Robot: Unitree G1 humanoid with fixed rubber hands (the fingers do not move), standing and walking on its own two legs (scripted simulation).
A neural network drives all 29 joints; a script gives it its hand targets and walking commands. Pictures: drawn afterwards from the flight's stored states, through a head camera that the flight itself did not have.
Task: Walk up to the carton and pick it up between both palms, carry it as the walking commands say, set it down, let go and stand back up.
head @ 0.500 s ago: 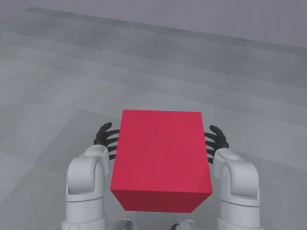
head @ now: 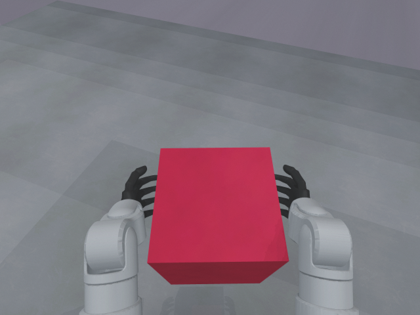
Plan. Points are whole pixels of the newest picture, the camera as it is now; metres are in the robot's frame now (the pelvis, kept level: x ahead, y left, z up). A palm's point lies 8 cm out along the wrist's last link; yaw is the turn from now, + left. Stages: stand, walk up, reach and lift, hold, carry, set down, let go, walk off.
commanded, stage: carry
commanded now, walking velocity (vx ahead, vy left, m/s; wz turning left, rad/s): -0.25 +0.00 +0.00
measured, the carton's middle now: (215, 222) +0.29 +0.03 +0.01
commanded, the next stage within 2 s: none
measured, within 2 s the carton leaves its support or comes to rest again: neither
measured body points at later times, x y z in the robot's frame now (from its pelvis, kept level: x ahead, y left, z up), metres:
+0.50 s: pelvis -0.23 +0.04 +0.00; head -0.23 +0.05 +0.45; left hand +0.04 +0.19 +0.06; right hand +0.05 -0.09 +0.06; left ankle -0.23 +0.14 -0.73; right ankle -0.13 -0.10 -0.68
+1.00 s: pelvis -0.48 +0.04 +0.00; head -0.46 +0.02 +0.45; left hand -0.18 +0.14 +0.07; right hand -0.22 -0.14 +0.06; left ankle -0.45 +0.19 -0.65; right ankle -0.43 -0.07 -0.73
